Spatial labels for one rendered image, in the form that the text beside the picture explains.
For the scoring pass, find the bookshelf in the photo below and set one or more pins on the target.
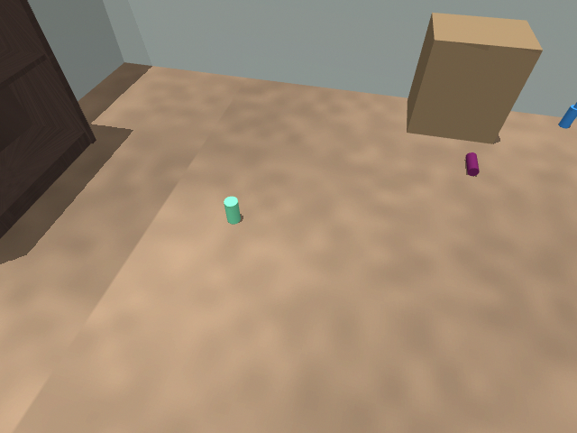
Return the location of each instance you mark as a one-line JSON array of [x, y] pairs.
[[42, 127]]

